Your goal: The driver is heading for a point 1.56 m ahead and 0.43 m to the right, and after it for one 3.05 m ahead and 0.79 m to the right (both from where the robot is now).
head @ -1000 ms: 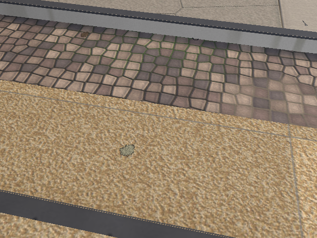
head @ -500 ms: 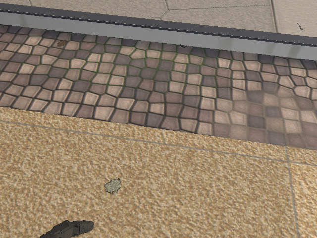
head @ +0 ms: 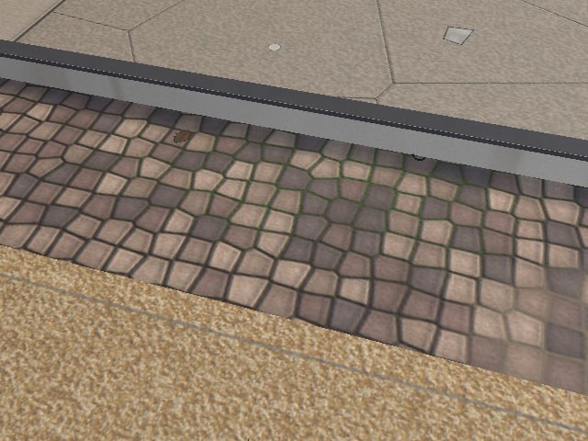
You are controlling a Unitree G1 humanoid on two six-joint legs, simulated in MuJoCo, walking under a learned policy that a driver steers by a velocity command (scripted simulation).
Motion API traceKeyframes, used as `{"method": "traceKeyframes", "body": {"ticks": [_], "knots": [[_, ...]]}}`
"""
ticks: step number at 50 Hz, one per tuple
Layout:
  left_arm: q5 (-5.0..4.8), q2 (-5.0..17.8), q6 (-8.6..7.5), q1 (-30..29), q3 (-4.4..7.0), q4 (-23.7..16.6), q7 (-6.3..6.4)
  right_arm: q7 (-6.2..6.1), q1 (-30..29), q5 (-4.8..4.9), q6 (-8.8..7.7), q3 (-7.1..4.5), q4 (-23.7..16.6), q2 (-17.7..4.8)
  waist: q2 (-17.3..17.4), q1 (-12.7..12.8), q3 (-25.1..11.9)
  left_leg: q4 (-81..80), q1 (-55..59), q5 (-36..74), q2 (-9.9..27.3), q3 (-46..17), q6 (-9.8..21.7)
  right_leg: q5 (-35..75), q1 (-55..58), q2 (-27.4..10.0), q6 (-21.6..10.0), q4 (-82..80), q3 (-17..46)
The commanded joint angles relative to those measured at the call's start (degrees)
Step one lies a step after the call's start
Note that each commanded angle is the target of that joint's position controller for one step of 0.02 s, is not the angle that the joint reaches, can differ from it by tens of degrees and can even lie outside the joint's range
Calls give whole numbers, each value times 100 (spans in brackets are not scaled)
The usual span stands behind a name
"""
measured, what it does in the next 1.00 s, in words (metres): goes down, turning right: left foot 0.12 m lower, then right foot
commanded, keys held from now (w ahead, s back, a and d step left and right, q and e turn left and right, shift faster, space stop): w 0.20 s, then w+e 0.80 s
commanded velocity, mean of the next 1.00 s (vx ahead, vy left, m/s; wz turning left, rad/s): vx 0.50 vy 0.00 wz -0.34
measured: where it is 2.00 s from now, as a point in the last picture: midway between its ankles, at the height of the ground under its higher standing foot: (415, 282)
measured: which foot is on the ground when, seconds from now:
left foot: up 0.00-0.18, down 0.20-0.76, up 0.78-1.00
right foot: down 0.00-0.20, up 0.22-0.72, down 0.74-1.00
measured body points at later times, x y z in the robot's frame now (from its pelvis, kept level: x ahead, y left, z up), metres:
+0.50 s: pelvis +0.31 +0.11 -0.11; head +0.32 +0.12 +0.34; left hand +0.47 +0.35 -0.24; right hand +0.28 -0.14 -0.25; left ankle +0.28 +0.20 -0.85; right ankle +0.42 -0.07 -0.77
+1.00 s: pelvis +0.57 +0.00 -0.11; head +0.59 -0.02 +0.34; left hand +0.73 +0.23 -0.22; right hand +0.63 -0.31 -0.21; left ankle +0.74 +0.15 -0.78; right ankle +0.54 -0.05 -0.85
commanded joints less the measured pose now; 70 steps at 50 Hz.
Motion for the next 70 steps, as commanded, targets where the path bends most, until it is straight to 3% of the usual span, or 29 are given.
{"method": "traceKeyframes", "body": {"ticks": [1,7,10,11,12,13,14,16,17,19,25,31,36,37,38,39,40,41,42,44,48,56,61,62,63,64,65,67,70], "knots": [[-34,784,-14,177,182,-239,69,165,-897,-5,-95,0,-520,-243,-616,161,742,-605,-229,666,-62,42,51,870,-511,-1582,-898,112,815],[-52,882,181,256,251,-279,85,269,-616,149,-1,31,-345,-392,-587,120,679,-1552,791,551,-66,17,97,1100,-67,-1592,-485,1719,775],[-29,906,181,85,226,-203,-45,149,1892,-6,-33,-250,536,-1016,-205,-1077,-556,-1476,4269,600,-407,708,214,1948,-1272,-992,-97,5215,466],[-12,116,95,819,125,-32,-102,145,2374,-233,-80,-189,725,-1157,1303,-849,-1224,240,6527,2631,535,-132,579,-2768,-3715,-317,217,8068,663],[-211,108,-115,1535,13,-20,-131,122,2632,-167,-24,-167,649,-1261,2049,-790,-2046,547,7063,3330,1140,-1397,1040,-2804,-4595,-146,188,8983,1665],[-402,436,-193,1083,58,-338,-85,107,2993,16,78,-299,758,-1444,1685,-1036,-2582,-785,7021,-234,1759,-2721,1523,-2110,-5061,-224,224,8690,1684],[-525,439,-159,186,44,-600,20,42,2578,10,101,-310,797,-1408,556,-921,-1783,-1745,6088,-2611,1828,-3121,1501,-1279,-5508,-565,210,8423,1180],[-289,677,62,-317,117,-746,194,-42,1003,-172,-94,-41,380,-751,-88,-410,-733,-2221,3566,-2889,1909,-2920,1354,324,-4874,-1092,41,7524,1229],[-120,680,195,-251,160,-656,177,-31,606,-193,-171,8,387,-522,-31,-213,-319,-2205,2624,-2459,1644,-2330,1167,476,-4340,-1229,-6,7092,1316],[-69,320,336,-249,184,-686,139,-89,506,-194,-199,29,506,-465,440,-32,233,-2581,1794,-1940,870,-775,816,794,-3836,-1220,82,5825,1247],[-14,203,267,-1327,183,-1008,-113,-435,1171,-116,-167,-69,702,-543,25,-318,224,-2734,3077,-209,629,657,636,2349,-4174,-961,-37,3331,1026],[-19,33,334,-2497,115,-1518,-334,-488,1722,-21,55,-162,851,-685,-215,-707,660,-2642,4168,-335,838,1238,498,2123,-4466,-858,-227,2345,375],[-25,515,344,-1785,341,-1630,-442,-506,1338,70,191,-270,685,-1098,266,-22,-50,-647,4359,3140,780,1708,258,770,-2537,-90,-698,1918,-474],[-40,881,349,-776,532,-1358,-391,-497,1193,89,186,-253,627,-1091,112,511,-549,670,3706,2738,544,1813,73,1244,-993,74,-930,1426,-334],[-58,1526,389,-11,710,-1169,-250,-463,1188,-99,107,-154,432,-776,-935,612,-1039,2733,1922,-577,86,1816,-196,1671,770,-1084,-1373,1290,1572],[-61,1850,306,-173,688,-1314,-266,-313,1506,-64,-152,49,144,-226,-1879,75,-1835,4466,-151,-4690,-1121,647,-397,798,2328,-2348,-2530,192,4962],[42,1383,286,88,556,-1272,-266,-221,752,144,-381,-79,27,-692,-1120,482,-1727,4555,-893,-4419,-854,-154,-220,538,2331,-2252,-2218,-174,4808],[36,1090,232,-249,473,-1246,-251,-208,454,236,-433,-87,-99,-716,-969,309,-1006,4117,-1034,-3932,-603,-77,-62,824,1585,-2044,-1918,-142,3880],[-2,913,188,-789,408,-1376,-272,-260,435,139,-416,-97,-62,-664,-298,-46,-511,3514,-572,-3541,-348,-58,-47,1415,511,-1779,-1691,-199,3169],[30,694,155,-1288,321,-1527,-256,-314,631,6,-223,-191,-9,-726,-362,-432,-300,2740,351,-3254,-115,-48,-149,2141,-739,-1436,-1486,-375,2477],[-42,991,118,-959,388,-1451,-106,-373,158,-126,-31,-165,-305,-494,-457,-421,-108,1532,453,-2429,-300,139,-506,2624,-1400,-1183,-1475,-560,1994],[-110,969,188,-275,404,-1207,-57,-223,-1131,19,-137,-62,-864,-452,-900,81,137,-866,989,-1071,-831,77,-427,1554,-1194,-1033,-1057,-180,2235],[-78,867,267,-472,368,-1339,-6,-164,-175,0,-337,-221,-737,-870,-1150,-478,-290,-1556,2567,-1810,-902,125,-21,2171,-852,-891,-763,1060,2695],[-16,590,233,-648,260,-1480,-44,-205,715,-97,-361,-306,-626,-1143,-808,-908,-991,-1339,4042,-1845,-149,-494,332,1931,-1525,-587,-549,2398,2301],[-136,252,180,94,157,-1595,-43,-238,1581,-202,-301,-443,-474,-1642,820,-799,-1930,-1559,6253,-2584,1245,-2817,1291,11,-3503,219,-88,4416,1496],[-194,627,165,283,174,-1551,-25,-197,1576,-47,-261,-359,-427,-1274,1355,-733,-1928,-2030,6365,-3699,1690,-4147,1485,-1341,-4455,-65,-27,5434,1505],[-182,1075,196,-158,288,-1537,-29,-211,1246,4,-214,-233,-552,-800,650,-827,-1078,-2129,5632,-3976,1444,-3368,1209,-901,-4776,-358,8,5811,1525],[-30,951,228,-822,283,-1682,-37,-202,800,-75,-121,-124,-533,-545,16,-671,-119,-2407,4102,-3052,887,-2019,928,-149,-4469,-691,18,5454,1239],[-72,608,263,-737,239,-1689,-87,-155,743,-94,-166,-76,-387,-463,240,-383,81,-2801,3313,-2175,495,-1110,907,120,-3909,-883,-26,4786,1100]]}}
